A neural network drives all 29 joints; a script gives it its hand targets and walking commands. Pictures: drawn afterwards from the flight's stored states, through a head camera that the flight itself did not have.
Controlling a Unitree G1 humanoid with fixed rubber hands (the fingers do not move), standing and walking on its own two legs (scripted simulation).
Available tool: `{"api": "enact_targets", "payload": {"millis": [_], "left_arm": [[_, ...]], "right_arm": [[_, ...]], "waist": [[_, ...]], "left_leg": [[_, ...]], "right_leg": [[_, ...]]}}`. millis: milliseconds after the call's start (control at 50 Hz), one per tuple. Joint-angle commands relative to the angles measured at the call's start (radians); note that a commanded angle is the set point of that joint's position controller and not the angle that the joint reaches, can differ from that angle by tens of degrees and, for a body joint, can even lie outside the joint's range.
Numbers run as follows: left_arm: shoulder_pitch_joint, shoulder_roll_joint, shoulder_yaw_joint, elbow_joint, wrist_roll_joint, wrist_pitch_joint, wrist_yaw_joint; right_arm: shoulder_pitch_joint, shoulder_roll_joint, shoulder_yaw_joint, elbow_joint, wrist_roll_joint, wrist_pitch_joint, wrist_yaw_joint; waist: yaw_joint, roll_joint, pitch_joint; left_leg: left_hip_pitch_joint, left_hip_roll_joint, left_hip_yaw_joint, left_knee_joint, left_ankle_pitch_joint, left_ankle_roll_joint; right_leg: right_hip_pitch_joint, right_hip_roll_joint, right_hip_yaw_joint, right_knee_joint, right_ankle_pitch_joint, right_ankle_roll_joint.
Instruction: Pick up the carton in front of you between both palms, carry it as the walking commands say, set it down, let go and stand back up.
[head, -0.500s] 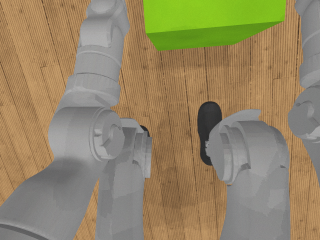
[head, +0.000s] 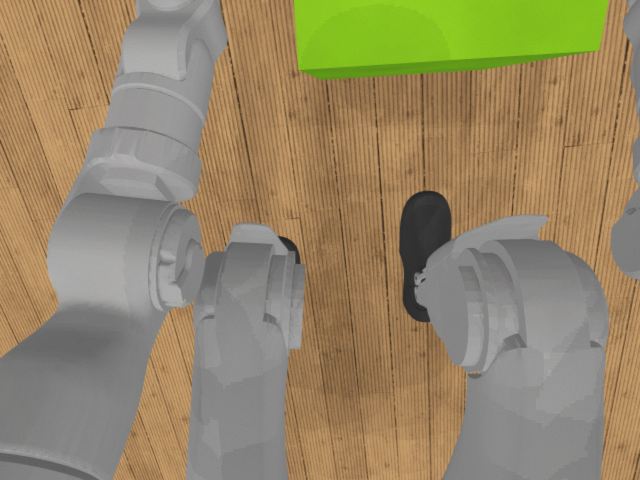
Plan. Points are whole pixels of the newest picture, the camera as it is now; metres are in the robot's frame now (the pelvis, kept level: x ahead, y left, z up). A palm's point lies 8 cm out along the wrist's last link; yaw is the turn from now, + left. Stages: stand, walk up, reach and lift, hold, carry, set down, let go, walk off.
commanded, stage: set down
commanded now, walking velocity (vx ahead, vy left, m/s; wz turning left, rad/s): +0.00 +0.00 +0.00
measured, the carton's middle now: out of the picture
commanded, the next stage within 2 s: let go in 1.10 s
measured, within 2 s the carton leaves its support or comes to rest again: neither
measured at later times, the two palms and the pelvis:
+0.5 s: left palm out of the picture +0.57 +0.07 -0.03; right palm out of the picture +0.53 -0.31 -0.03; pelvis +0.00 +0.00 +0.08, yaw -1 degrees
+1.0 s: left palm out of the picture +0.57 +0.07 +0.11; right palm out of the picture +0.53 -0.32 +0.11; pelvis +0.03 -0.01 +0.21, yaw -3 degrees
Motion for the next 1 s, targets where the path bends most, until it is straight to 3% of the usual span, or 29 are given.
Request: {"api": "enact_targets", "payload": {"millis": [0, 80, 140, 200, 280, 340, 460, 680, 980], "left_arm": [[-0.284, 0.072, -0.076, -0.136, -0.077, -0.022, 0.004], [-0.224, 0.074, -0.042, -0.188, -0.054, -0.001, 0.017], [-0.203, 0.078, 0.001, -0.265, -0.026, 0.015, 0.035], [-0.201, 0.076, 0.037, -0.339, -0.006, 0.047, 0.053], [-0.156, 0.055, 0.105, -0.282, 0.050, 0.091, 0.047], [-0.111, 0.038, 0.159, -0.223, 0.097, 0.087, 0.031], [-0.067, 0.020, 0.177, -0.205, 0.119, 0.066, 0.009], [-0.002, 0.023, 0.143, -0.402, 0.089, 0.102, 0.006], [0.167, -0.027, 0.182, -0.392, 0.153, 0.070, -0.032]], "right_arm": [[-0.304, -0.196, 0.053, -0.127, 0.078, -0.032, 0.007], [-0.243, -0.181, 0.067, -0.128, 0.087, -0.001, 0.023], [-0.249, -0.182, 0.074, -0.199, 0.082, 0.020, 0.022], [-0.272, -0.182, 0.061, -0.286, 0.059, 0.058, 0.010], [-0.242, -0.125, 0.041, -0.271, 0.010, 0.114, 0.014], [-0.209, -0.087, 0.032, -0.250, -0.025, 0.116, 0.024], [-0.148, -0.061, 0.013, -0.251, -0.055, 0.112, 0.032], [-0.104, -0.088, -0.009, -0.433, -0.057, 0.155, 0.035], [0.053, -0.016, -0.059, -0.392, -0.115, 0.120, 0.067]], "waist": [[-0.098, -0.024, -1.369], [-0.074, -0.030, -1.459], [-0.050, -0.058, -1.556], [-0.048, -0.104, -1.623], [-0.022, -0.130, -1.467], [0.004, -0.139, -1.370], [0.009, -0.141, -1.407], [-0.006, -0.144, -1.700], [0.022, -0.128, -1.569]], "left_leg": [[0.313, 0.074, 0.083, -0.202, 0.375, -0.008], [0.321, 0.060, 0.107, -0.235, 0.319, -0.008], [0.330, 0.045, 0.124, -0.272, 0.297, -0.003], [0.335, 0.031, 0.140, -0.328, 0.250, 0.006], [0.279, 0.030, 0.141, -0.420, 0.139, 0.020], [0.234, 0.035, 0.136, -0.460, 0.126, 0.023], [0.239, 0.041, 0.135, -0.547, 0.168, 0.019], [0.433, 0.026, 0.138, -0.733, 0.302, 0.013], [0.577, 0.048, 0.106, -1.044, 0.397, 0.003]], "right_leg": [[0.909, 0.018, -0.008, -0.071, 0.502, -0.008], [0.986, 0.029, -0.019, -0.102, 0.474, -0.006], [1.071, 0.040, -0.031, -0.135, 0.468, -0.002], [1.141, 0.053, -0.053, -0.189, 0.423, 0.005], [1.045, 0.057, -0.063, -0.292, 0.272, 0.017], [0.977, 0.061, -0.051, -0.346, 0.228, 0.026], [1.037, 0.076, -0.043, -0.430, 0.287, 0.036], [1.345, 0.097, -0.057, -0.598, 0.492, 0.035], [1.500, 0.098, -0.023, -0.895, 0.570, 0.031]]}}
